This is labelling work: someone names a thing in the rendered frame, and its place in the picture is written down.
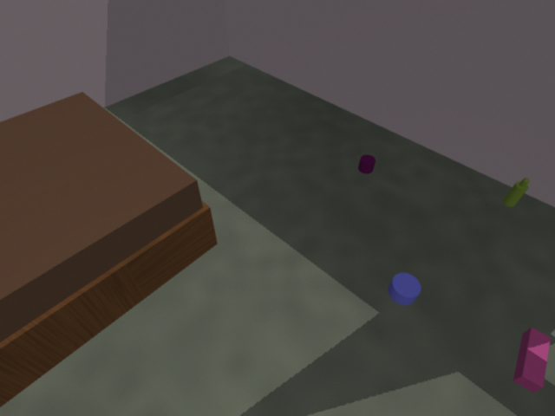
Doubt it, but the bed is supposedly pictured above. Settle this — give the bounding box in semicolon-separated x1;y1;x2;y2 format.
0;92;217;407

